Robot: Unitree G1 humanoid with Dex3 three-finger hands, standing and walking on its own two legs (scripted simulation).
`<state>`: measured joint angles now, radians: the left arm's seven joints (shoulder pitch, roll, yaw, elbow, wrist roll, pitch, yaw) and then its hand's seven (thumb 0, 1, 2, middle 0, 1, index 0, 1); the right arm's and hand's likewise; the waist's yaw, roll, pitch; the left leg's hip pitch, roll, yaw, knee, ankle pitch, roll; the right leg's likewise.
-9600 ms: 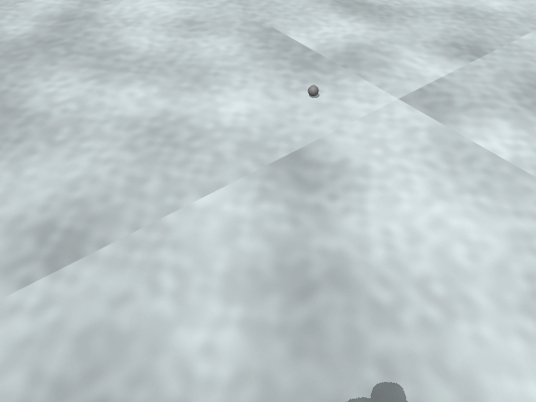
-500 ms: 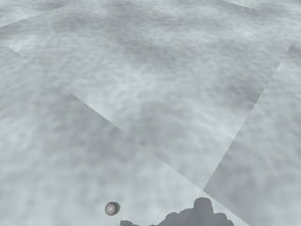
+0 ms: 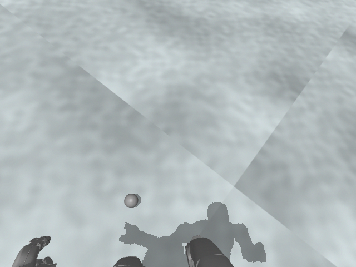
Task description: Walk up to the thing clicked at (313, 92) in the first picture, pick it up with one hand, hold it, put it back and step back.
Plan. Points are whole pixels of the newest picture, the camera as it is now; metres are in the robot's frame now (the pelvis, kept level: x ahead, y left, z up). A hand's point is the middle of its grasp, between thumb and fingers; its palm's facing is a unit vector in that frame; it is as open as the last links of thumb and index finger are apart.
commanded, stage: walk up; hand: left
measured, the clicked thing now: (131, 200) +0.45 +0.16 -0.72
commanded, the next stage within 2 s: stand in 1.86 s
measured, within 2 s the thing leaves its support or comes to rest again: neither
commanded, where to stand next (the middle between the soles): +0.05 -0.05 m, yaw -4 degrees
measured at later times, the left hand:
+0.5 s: hand out of the picture +0.06 +0.22 -0.13, palm faces -0.10 -0.93 -0.35, open 7.3 cm
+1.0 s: hand out of the picture +0.08 +0.22 -0.13, palm faces -0.07 -0.94 -0.33, open 7.3 cm
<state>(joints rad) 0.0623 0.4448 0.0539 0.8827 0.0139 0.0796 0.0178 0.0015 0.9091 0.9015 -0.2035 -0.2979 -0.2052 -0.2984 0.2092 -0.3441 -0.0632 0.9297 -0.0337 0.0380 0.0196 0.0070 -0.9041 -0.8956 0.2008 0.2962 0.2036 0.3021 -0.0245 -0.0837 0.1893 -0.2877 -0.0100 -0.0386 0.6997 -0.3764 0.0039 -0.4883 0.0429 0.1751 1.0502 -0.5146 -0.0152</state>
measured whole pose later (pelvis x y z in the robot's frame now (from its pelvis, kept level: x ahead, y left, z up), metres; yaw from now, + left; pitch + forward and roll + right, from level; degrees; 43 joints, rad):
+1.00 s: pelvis -0.02 -0.03 +0.02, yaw -5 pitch -3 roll +0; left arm 0.14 0.36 0.02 1.06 0.00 0.00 -0.02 0.00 0.91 0.90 -0.20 -0.30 -0.21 -0.30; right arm 0.15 -0.36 0.00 1.03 -0.01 -0.04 0.00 0.01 -0.90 -0.90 0.20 0.30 0.20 0.30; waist 0.01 0.00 0.05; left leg -0.16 0.02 -0.01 0.41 -0.21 -0.01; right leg -0.09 0.02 0.01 0.39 -0.25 -0.01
